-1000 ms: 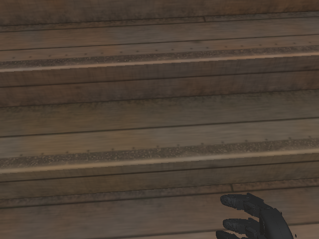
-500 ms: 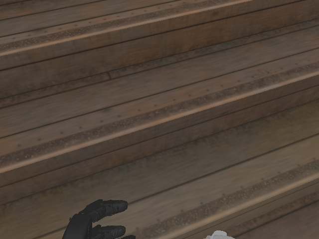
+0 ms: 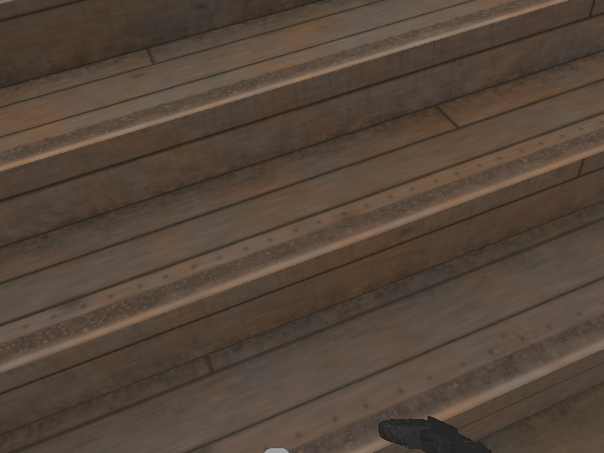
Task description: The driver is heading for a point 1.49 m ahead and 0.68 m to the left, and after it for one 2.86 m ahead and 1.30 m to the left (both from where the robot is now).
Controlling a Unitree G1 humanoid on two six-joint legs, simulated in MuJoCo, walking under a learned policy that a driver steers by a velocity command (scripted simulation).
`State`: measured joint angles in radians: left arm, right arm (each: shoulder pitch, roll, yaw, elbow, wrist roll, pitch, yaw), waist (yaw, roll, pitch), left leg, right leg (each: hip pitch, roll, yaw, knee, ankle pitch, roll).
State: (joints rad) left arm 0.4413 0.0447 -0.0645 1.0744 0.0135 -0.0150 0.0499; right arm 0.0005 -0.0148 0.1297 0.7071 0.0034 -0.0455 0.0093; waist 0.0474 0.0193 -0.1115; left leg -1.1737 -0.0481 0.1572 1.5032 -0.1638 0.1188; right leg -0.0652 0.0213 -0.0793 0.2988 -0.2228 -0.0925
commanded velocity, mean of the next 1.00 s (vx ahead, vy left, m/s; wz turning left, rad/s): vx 0.05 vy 0.00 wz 0.53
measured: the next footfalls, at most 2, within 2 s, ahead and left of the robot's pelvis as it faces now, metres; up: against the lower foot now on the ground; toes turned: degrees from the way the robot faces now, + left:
left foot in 0.02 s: +0.19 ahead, +0.06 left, +0.17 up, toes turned +2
right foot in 0.58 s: +0.36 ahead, -0.14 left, +0.17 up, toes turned +21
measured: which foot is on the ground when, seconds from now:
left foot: up 0.00-0.00, down 0.02-0.60, up 0.62-1.00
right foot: down 0.00-0.04, up 0.06-0.56, down 0.58-1.00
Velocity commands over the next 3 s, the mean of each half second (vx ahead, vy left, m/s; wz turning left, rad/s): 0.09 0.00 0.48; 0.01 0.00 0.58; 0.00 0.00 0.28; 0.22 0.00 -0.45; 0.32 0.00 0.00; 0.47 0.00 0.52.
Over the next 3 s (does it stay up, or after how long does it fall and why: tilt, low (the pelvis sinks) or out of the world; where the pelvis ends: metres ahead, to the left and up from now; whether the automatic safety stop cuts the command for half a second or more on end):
stays up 0.58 0.08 0.28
